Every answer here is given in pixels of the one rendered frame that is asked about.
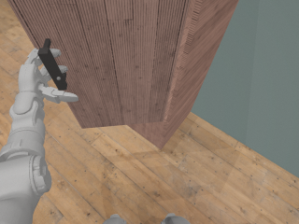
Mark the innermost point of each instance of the robot shin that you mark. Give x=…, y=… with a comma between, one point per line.
x=170, y=215
x=115, y=215

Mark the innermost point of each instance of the cupboard door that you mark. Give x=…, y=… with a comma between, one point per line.
x=121, y=55

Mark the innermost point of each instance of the robot left upper arm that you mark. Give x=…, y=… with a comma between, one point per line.
x=22, y=183

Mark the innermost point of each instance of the left robot forearm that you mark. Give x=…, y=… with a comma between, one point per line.
x=27, y=133

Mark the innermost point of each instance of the right robot shin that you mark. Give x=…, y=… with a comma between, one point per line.
x=170, y=215

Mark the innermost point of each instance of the left robot shin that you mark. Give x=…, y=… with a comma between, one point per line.
x=115, y=215

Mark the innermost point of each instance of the robot left hand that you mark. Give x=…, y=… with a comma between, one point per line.
x=30, y=79

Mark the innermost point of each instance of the handle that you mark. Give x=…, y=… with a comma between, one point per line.
x=52, y=67

